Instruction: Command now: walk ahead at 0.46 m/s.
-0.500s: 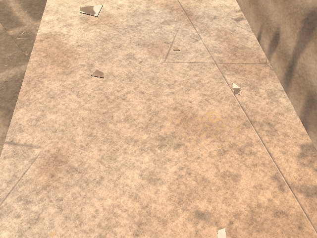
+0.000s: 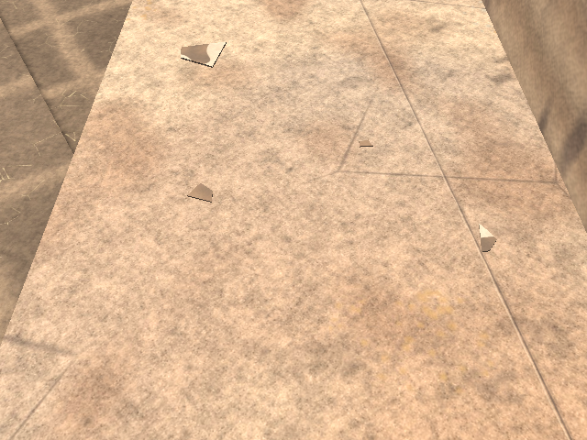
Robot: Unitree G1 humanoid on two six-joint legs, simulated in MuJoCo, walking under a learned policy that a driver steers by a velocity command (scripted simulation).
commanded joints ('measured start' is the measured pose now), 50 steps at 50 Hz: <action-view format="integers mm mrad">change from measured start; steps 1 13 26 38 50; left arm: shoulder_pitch -28 213 -4 -55 -15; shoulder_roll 148 9 74 91 107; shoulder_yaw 24 -27 8 7 14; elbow -54 21 14 42 66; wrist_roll -4 3 20 0 -20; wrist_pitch -10 21 117 60 77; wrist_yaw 17 24 59 55 57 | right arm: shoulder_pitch -42 186 -74 13 37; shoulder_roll -28 -155 -51 -33 -51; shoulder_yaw -4 -19 21 17 7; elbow -56 6 -4 65 117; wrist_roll -4 -42 -11 -14 7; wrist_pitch -7 -17 42 54 69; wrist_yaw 6 25 -6 -14 -21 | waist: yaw -29 -60 17 -43 -35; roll -98 238 62 -76 -84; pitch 41 -414 -73 -5 75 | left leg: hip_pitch -1 1015 234 488 392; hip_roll -7 284 13 -99 -145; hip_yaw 8 -372 -93 36 78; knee -178 -409 -714 -503 -420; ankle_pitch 161 994 -414 -1 -453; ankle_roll -12 345 105 32 47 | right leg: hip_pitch -20 -321 13 -163 -176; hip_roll -244 -9 -104 -133 -134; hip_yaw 131 80 50 98 129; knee -129 859 281 152 131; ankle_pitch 282 -509 -34 -53 -471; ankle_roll -128 97 70 57 -19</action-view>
